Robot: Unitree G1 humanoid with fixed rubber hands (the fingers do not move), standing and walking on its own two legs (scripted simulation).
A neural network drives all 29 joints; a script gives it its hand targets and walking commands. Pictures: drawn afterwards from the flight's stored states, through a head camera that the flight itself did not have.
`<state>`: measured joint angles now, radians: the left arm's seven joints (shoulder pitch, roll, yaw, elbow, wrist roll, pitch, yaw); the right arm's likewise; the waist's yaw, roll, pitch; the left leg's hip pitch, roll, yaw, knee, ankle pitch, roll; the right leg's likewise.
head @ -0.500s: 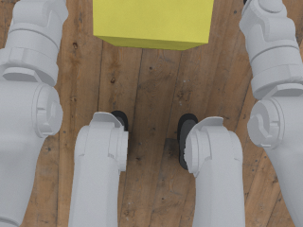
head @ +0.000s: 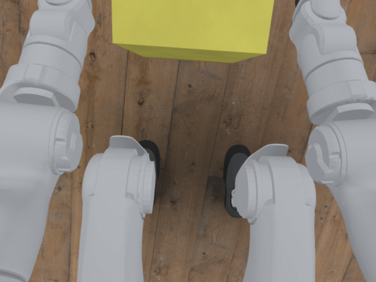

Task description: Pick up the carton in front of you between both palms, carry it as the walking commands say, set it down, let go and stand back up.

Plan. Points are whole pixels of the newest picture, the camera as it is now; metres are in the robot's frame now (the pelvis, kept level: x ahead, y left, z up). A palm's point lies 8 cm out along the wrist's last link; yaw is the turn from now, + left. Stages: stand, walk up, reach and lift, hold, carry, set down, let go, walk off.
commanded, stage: reach and lift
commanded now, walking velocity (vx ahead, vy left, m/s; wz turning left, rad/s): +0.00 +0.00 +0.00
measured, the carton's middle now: out of the picture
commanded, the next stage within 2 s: none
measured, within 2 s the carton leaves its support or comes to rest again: leaves its support in 0.50 s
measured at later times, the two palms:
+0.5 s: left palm out of the picture +0.54 +0.18 -0.16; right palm out of the picture +0.56 -0.12 -0.16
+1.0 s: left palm out of the picture +0.49 +0.18 +0.04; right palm out of the picture +0.51 -0.12 +0.05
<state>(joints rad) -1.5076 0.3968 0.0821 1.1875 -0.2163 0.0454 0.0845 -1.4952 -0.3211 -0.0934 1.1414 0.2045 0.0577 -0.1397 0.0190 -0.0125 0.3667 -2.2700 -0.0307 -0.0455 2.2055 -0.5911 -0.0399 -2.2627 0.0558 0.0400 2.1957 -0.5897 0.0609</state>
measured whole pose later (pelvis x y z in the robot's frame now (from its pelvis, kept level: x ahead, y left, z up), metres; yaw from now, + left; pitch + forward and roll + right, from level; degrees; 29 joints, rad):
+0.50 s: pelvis +0.01 +0.00 +0.00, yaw +0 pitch +37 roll -1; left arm -1.40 0.28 0.19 0.93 -0.09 0.22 0.10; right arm -1.41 -0.22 -0.23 0.94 0.10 0.21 -0.17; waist 0.03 -0.03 0.33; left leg -2.26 -0.04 -0.05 2.23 -0.62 -0.04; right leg -2.26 0.08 0.05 2.22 -0.61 0.07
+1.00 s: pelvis -0.01 -0.01 +0.11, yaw +1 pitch +44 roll -1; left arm -1.17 0.06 0.50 0.78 0.25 0.37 0.02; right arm -1.16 -0.01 -0.53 0.76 -0.24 0.36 -0.08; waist 0.02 -0.02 -0.12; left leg -2.08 -0.10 -0.10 1.79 -0.47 -0.08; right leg -2.07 0.12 0.09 1.79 -0.48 0.08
